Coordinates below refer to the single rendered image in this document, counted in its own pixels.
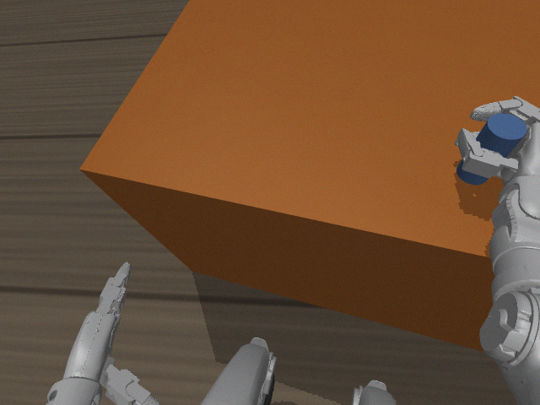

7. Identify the left robot hand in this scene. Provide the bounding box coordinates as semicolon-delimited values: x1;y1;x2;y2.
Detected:
63;262;161;405

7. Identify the left robot arm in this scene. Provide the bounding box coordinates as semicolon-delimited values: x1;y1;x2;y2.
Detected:
46;377;102;405

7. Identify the right robot hand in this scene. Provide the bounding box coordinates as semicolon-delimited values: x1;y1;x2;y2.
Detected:
455;96;540;187

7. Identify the right robot arm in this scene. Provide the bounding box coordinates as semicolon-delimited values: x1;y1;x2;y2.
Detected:
479;175;540;405

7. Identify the can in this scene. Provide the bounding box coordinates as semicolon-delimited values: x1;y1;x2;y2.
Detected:
456;113;527;185

